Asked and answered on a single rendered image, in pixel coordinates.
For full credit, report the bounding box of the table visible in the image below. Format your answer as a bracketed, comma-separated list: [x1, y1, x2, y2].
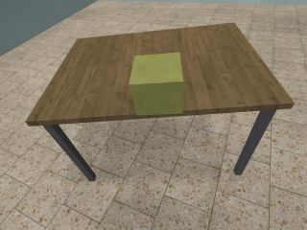
[25, 22, 295, 181]

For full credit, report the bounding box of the carton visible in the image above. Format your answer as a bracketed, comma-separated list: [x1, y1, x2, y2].
[129, 52, 183, 116]

